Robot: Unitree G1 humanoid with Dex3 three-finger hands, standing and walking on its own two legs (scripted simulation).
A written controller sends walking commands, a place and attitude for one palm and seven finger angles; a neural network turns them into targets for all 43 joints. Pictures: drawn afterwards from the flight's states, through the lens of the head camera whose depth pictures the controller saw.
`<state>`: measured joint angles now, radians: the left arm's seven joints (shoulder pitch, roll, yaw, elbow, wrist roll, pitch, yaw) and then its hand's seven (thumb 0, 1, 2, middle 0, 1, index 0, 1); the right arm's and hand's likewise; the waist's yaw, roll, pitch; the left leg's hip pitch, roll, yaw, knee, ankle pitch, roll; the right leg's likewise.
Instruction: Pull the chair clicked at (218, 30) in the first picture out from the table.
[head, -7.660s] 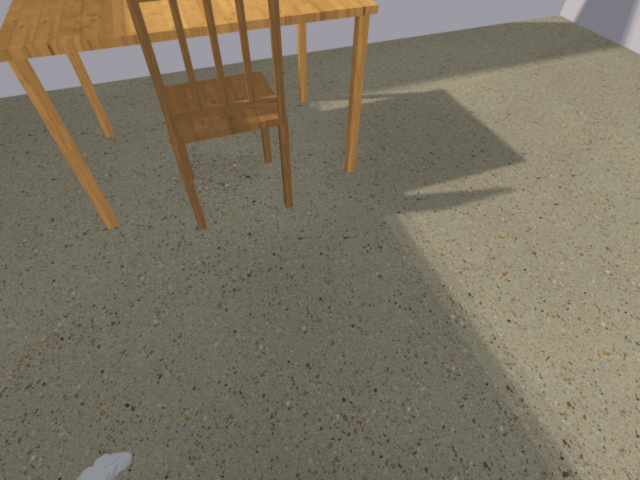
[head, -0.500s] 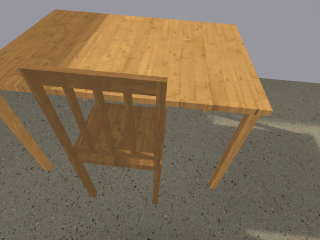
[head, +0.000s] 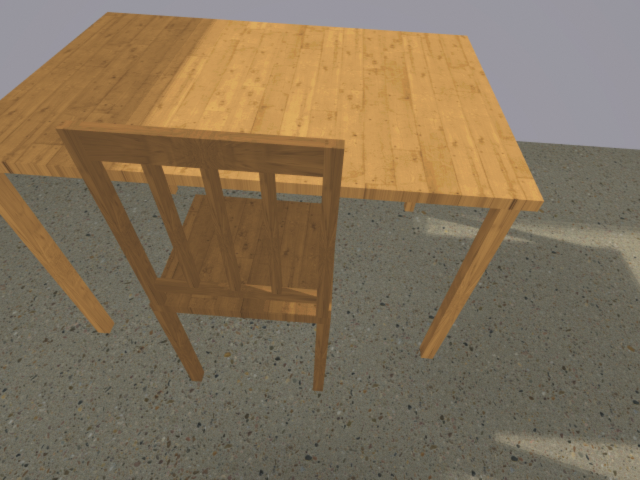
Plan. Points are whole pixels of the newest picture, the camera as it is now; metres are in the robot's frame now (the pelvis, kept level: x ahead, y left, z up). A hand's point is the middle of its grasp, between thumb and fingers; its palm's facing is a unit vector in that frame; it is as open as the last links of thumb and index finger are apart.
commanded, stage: look again from close up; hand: left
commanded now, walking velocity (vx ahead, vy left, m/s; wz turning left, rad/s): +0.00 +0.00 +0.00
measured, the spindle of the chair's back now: (224, 236) +0.52 +0.21 -0.06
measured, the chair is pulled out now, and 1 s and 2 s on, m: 0.00 0.00 0.00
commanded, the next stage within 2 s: shuffle to correct the standing spot in 0.94 s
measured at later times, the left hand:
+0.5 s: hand out of the picture -0.04 +0.13 -0.18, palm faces +0.03 -0.99 -0.16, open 7.4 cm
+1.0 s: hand out of the picture -0.02 +0.13 -0.18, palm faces +0.02 -0.98 -0.17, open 7.4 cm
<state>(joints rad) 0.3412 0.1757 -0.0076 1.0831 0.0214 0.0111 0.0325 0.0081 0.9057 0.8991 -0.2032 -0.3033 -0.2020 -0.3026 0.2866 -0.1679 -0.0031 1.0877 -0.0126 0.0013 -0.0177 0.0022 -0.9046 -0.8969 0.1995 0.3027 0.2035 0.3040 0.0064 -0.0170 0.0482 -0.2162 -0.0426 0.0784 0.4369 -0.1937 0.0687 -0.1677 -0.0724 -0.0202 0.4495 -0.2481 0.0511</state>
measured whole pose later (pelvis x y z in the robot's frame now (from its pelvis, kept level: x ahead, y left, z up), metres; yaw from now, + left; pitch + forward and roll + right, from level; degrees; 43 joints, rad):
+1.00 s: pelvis +0.00 -0.03 +0.00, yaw +0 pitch -1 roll +0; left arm 0.32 0.13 0.00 1.10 0.02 -0.01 0.04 0.01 0.91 0.90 -0.20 -0.30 -0.20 -0.30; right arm 0.28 -0.13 0.00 1.13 -0.01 0.00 -0.02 0.00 -0.91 -0.90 0.20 0.30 0.20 0.30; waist 0.00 -0.01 0.05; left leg -0.24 0.00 0.06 0.45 -0.19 0.02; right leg -0.19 -0.03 -0.03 0.45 -0.25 0.01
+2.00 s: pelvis +0.08 +0.01 -0.01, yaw +1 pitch -2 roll +1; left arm 0.18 0.18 0.03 1.03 0.02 0.03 0.04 0.00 0.92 0.90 -0.21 -0.30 -0.21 -0.30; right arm 0.20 -0.17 -0.04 1.03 -0.01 0.01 -0.03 0.00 -0.91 -0.90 0.20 0.30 0.20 0.30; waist 0.01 -0.04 0.09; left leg -0.23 0.00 0.07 0.57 -0.29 0.01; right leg -0.30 -0.05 -0.04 0.61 -0.28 0.00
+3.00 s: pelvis +0.12 +0.00 +0.00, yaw +1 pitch +0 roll +1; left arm 0.20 0.17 -0.02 1.09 0.01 -0.03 0.03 0.01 0.91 0.90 -0.20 -0.30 -0.20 -0.30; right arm 0.24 -0.17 0.01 1.10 -0.02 -0.03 -0.03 0.00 -0.91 -0.90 0.20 0.30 0.20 0.30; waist 0.00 0.02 0.05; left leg -0.12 0.01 0.06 0.40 -0.29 -0.01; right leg -0.21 0.00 0.00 0.49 -0.28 -0.02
